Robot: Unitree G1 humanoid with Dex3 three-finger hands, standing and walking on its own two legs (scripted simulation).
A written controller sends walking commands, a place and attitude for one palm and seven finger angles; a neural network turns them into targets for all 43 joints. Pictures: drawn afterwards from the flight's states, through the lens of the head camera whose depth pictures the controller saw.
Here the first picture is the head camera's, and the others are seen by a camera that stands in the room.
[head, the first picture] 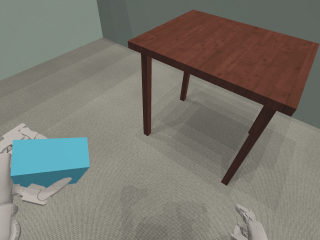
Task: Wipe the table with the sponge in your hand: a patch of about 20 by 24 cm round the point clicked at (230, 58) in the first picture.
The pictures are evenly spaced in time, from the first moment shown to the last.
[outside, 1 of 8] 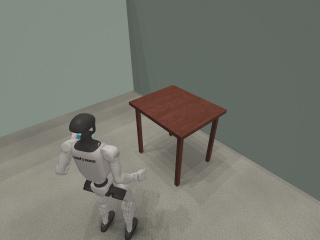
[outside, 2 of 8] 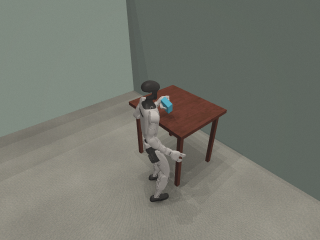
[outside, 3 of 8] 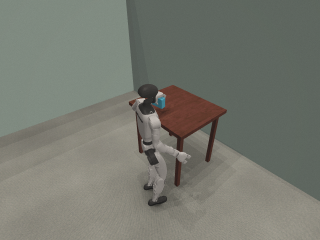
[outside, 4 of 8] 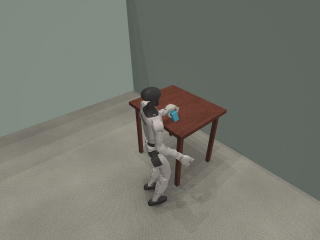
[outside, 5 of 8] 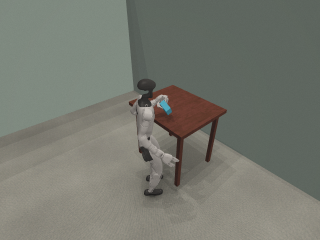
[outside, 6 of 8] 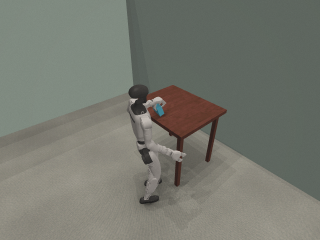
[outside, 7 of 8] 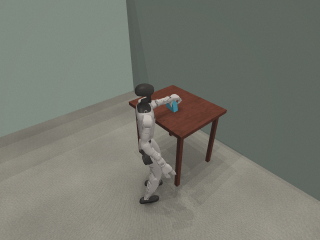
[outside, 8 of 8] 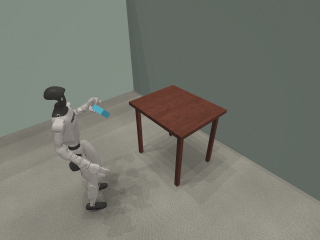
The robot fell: no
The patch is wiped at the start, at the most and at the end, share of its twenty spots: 0.00 1.00 1.00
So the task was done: yes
